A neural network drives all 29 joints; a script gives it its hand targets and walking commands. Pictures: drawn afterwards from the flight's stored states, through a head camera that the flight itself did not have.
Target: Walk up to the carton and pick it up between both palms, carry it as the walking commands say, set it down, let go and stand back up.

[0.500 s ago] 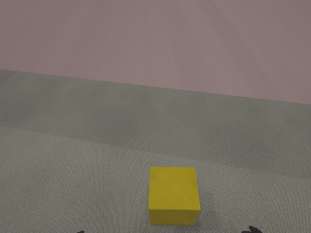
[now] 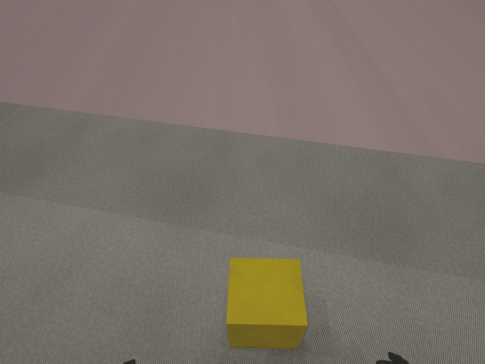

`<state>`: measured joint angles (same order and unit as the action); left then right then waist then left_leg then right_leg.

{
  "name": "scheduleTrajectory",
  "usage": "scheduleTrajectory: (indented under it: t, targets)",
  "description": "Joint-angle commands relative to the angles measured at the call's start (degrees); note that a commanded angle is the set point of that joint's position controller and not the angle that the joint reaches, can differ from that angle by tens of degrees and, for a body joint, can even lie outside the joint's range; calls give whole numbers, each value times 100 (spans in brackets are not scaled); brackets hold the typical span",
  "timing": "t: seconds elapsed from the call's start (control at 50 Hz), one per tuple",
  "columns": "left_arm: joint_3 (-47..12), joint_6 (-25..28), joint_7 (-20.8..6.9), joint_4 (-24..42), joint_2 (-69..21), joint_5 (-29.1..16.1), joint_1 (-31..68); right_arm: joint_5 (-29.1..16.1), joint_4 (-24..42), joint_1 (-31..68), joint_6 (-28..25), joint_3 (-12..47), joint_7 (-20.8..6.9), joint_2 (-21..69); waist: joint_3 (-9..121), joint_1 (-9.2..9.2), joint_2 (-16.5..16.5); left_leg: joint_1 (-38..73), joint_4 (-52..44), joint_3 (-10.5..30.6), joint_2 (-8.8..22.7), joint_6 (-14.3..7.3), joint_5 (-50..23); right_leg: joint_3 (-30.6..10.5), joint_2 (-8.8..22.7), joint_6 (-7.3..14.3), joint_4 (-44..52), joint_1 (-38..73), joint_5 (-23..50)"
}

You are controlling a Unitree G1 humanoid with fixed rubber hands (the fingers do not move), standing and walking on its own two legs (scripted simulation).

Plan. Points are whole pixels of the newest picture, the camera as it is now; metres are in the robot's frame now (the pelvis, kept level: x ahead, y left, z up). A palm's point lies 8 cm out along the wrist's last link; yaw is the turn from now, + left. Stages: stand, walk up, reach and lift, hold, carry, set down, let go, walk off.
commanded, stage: walk up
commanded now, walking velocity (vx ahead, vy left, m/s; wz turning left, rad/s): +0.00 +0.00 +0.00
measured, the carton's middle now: (263, 304) +0.45 -0.03 -0.63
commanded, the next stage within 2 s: none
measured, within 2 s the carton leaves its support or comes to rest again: neither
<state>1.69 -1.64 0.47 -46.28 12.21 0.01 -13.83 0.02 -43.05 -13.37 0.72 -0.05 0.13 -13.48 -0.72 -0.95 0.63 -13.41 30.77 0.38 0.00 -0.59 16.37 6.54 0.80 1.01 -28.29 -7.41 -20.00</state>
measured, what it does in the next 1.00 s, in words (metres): stands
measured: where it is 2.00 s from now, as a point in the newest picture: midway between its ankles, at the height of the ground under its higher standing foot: outside the picture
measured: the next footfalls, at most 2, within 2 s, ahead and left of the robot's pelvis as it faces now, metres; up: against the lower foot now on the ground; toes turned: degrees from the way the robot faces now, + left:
none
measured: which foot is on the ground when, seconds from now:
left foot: down 0.00-1.00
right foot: down 0.00-1.00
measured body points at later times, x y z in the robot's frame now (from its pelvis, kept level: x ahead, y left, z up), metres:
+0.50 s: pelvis +0.02 +0.00 +0.00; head +0.03 +0.01 +0.45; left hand +0.11 +0.26 -0.13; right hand +0.14 -0.25 -0.11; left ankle +0.00 +0.12 -0.73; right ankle -0.05 -0.10 -0.73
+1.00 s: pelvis +0.00 +0.01 +0.00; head +0.01 +0.01 +0.45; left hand +0.09 +0.26 -0.13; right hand +0.12 -0.24 -0.11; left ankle +0.00 +0.12 -0.73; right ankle -0.05 -0.10 -0.73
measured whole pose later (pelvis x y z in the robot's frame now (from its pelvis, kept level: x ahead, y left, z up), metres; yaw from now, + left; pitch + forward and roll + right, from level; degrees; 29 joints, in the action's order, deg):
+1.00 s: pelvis +0.00 +0.01 +0.00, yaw +0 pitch -1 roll +0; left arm 1.7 -1.4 0.5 -46.3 12.7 0.0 -14.0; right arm 0.0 -43.0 -13.4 0.7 -0.1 0.1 -13.5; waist -0.7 -1.0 0.7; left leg -13.4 31.1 0.4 -0.3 -0.5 16.9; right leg 6.6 1.1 1.0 -28.3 -7.2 -20.2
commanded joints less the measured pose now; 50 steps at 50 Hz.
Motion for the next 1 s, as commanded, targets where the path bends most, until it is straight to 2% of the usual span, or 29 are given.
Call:
scheduleTrajectory:
  t: [0.0,0.06,0.08,0.1,0.14,0.18,0.24,0.26,0.3,0.32,0.36,0.38,0.42,0.44,0.46,0.48,0.54,0.62,0.64,0.68,0.7,0.74,0.78,0.84,0.88,0.9,0.92,0.96,0.98]
  targets:
    - [182,30,58,125,745,87,-107,140,57,-112,-62,-165,37,-587,10,-5,12,-151,-453,429,459,-21,-1854,-408,676,85,493,93,1166]
    - [161,44,63,81,611,92,-165,131,54,-154,-79,-171,44,-583,77,-5,85,-87,-470,449,470,-89,-1647,-400,613,76,480,45,863]
    - [151,32,51,88,600,90,-201,138,62,-51,-75,-175,38,-563,19,-17,-110,-117,-529,436,460,-61,-1482,-410,614,74,502,-10,746]
    - [156,36,46,106,647,104,-226,148,68,-91,-74,-169,32,-503,-59,-21,88,-165,-508,415,411,-86,-986,-443,634,110,629,-127,209]
    - [160,28,0,183,746,126,-58,204,51,-106,-41,-182,17,-582,-197,7,53,-466,-533,354,278,-177,511,-541,683,165,675,-197,-941]
    - [188,43,-34,191,834,147,-40,257,58,-17,-23,-172,1,-545,-396,-25,234,-732,-398,279,227,-195,1121,-725,792,219,821,-274,-1590]
    - [173,84,-26,232,821,133,-63,231,79,-47,-94,-137,-17,-466,-334,-13,395,-584,-318,201,202,-108,370,-704,814,184,913,-182,-1014]
    - [180,97,-40,211,838,136,-80,234,110,-16,-95,-151,-23,-499,-343,-40,238,-607,-306,140,150,-106,495,-769,867,194,882,-117,-1064]
    - [197,94,-34,213,851,120,-26,221,73,-71,-126,-137,-26,-486,-214,11,367,-425,-324,152,212,-145,488,-651,814,231,745,-71,-983]
    - [178,91,-32,213,775,105,37,204,114,-62,-162,-121,-11,-525,-247,52,276,-296,-492,323,302,-144,-152,-446,673,148,494,-110,-134]
    - [166,142,-39,252,646,98,-71,190,106,-205,-211,-160,15,-696,191,29,-394,-33,-573,684,619,-224,-1057,-189,424,21,34,101,526]
    - [159,153,-6,195,627,80,-132,156,145,-152,-226,-130,37,-701,254,7,-221,156,-533,791,699,-188,-2500,-191,398,-43,69,127,1237]
    - [161,200,25,174,648,38,-250,108,153,-241,-283,-154,67,-737,608,6,-207,510,-187,622,721,-131,-4323,-200,445,-80,39,298,2389]
    - [192,214,49,202,750,-25,-306,75,121,-256,-290,-204,78,-827,627,-35,-195,516,-37,588,723,-99,-4901,-216,508,-58,-91,367,3044]
    - [185,208,45,211,743,-15,-403,62,171,-279,-263,-226,67,-806,734,-70,-283,599,46,452,672,-88,-4853,-205,555,-69,-107,447,3429]
    - [205,181,68,216,738,10,-375,59,104,-255,-235,-203,69,-726,731,-89,-34,506,30,378,622,-79,-4447,-202,589,-63,-76,556,3630]
    - [164,135,75,198,798,53,-369,57,85,-264,-142,-205,62,-649,596,-79,27,377,-43,219,467,21,-3533,-177,697,-60,0,567,3850]
    - [153,106,84,170,802,67,-377,83,44,-323,-86,-225,76,-624,419,-75,30,198,-89,209,440,5,-3016,-250,768,-7,136,517,3462]
    - [167,105,81,167,804,88,-353,91,21,-354,-69,-200,77,-615,392,-69,255,169,-91,225,443,5,-2908,-216,773,-10,132,486,3506]
    - [145,92,88,113,706,88,-347,89,77,-343,-55,-199,76,-548,356,-38,237,229,-181,284,447,-17,-2602,-281,763,-22,211,353,3087]
    - [138,71,90,125,738,73,-326,85,57,-230,-53,-202,68,-565,235,-85,62,101,-196,280,428,-14,-2452,-298,762,-3,266,359,2721]
    - [155,90,72,162,757,92,-317,111,52,-322,-49,-202,78,-570,302,-52,133,89,-197,247,420,-1,-2172,-307,774,52,292,317,2371]
    - [155,66,75,140,711,102,-315,123,68,-293,-52,-190,78,-548,204,-35,123,93,-264,280,445,-27,-2177,-327,691,49,350,212,1977]
    - [158,67,62,135,685,96,-276,134,49,-219,-79,-186,72,-583,157,-51,-145,5,-343,359,477,-54,-2164,-336,647,52,365,172,1477]
    - [183,75,67,143,635,108,-316,133,77,-197,-93,-163,59,-542,299,-63,57,69,-292,390,495,-83,-2359,-262,604,50,362,260,1507]
    - [178,66,58,153,614,114,-252,128,32,-226,-100,-182,70,-580,307,-46,-72,124,-332,366,507,-84,-2304,-306,610,52,366,219,1482]
    - [166,70,71,154,631,104,-213,121,20,-268,-101,-172,71,-598,252,-23,16,64,-350,415,498,-68,-2305,-306,614,40,356,243,1597]
    - [165,62,50,135,627,105,-266,148,90,-226,-101,-184,64,-613,186,-46,-228,-5,-387,421,510,-75,-2188,-308,604,65,382,210,1280]
    - [171,54,51,118,589,114,-290,147,69,-220,-103,-167,50,-611,215,-58,-149,13,-382,416,504,-102,-2121,-310,593,58,381,211,1226]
